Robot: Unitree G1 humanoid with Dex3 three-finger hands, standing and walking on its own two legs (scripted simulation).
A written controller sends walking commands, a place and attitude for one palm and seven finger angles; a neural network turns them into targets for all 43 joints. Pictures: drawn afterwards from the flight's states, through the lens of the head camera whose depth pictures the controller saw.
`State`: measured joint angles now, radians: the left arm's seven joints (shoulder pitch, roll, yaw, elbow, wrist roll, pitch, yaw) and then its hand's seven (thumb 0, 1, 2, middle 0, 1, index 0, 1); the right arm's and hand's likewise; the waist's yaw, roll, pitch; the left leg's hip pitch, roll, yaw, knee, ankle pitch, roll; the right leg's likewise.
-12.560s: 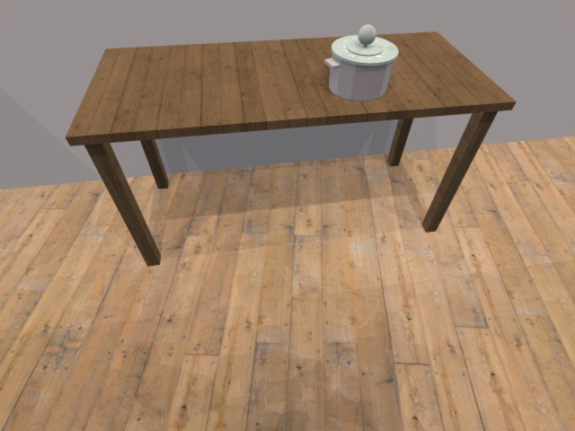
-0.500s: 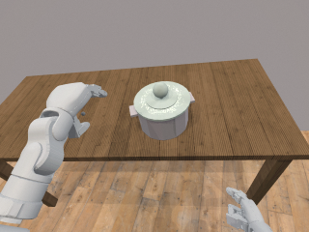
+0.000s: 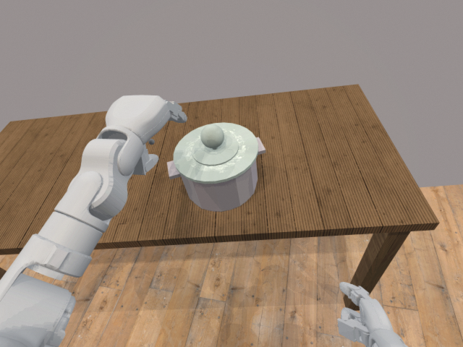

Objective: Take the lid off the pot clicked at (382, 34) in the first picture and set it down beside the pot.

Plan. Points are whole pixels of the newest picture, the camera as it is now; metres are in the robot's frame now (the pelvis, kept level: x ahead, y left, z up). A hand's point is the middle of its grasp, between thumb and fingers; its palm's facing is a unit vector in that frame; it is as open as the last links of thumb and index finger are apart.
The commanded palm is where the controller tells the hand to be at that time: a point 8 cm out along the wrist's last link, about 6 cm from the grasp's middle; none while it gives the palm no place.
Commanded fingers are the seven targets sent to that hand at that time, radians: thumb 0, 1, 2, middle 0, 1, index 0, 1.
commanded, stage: move the open hand above the knob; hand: left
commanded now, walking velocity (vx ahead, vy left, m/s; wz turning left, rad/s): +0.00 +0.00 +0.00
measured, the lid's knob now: (212, 136) +0.54 +0.08 +0.07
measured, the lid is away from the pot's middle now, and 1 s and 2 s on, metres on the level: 0.00 0.00 0.00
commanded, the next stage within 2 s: lower the open fingers around the knob in 1.80 s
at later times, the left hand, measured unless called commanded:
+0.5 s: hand (185, 144) +0.44 +0.11 +0.14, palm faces -0.23 -0.04 -0.97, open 10.5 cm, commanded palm +0.45 +0.12 +0.22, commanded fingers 0.00 -0.41 1.57 -0.82 -0.08 -0.82 -0.08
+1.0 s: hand (202, 103) +0.52 +0.08 +0.18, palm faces -0.17 -0.05 -0.98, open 10.5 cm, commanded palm +0.49 +0.08 +0.22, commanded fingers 0.00 -0.41 1.57 -0.82 -0.08 -0.82 -0.08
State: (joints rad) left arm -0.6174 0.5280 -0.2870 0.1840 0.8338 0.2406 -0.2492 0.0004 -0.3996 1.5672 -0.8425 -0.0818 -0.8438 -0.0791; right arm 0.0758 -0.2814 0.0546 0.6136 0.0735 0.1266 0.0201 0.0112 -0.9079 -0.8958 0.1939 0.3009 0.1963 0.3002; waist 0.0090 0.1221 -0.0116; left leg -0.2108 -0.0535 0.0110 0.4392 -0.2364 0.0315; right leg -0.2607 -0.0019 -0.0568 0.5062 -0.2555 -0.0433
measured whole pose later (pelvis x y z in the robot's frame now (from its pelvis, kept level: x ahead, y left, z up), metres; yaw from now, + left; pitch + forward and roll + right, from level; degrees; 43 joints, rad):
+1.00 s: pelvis +0.02 +0.03 +0.00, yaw -2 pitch +9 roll +1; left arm -1.30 0.23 -0.33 1.15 0.87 0.46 -0.14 0.00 -0.40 1.57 -0.83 -0.08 -0.83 -0.08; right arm 0.25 -0.27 0.04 0.75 0.06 0.10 0.02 0.01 -0.91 -0.90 0.19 0.30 0.20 0.30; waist -0.12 0.09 -0.08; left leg -0.34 -0.07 0.05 0.43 -0.24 0.07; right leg -0.41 -0.02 -0.01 0.50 -0.25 -0.01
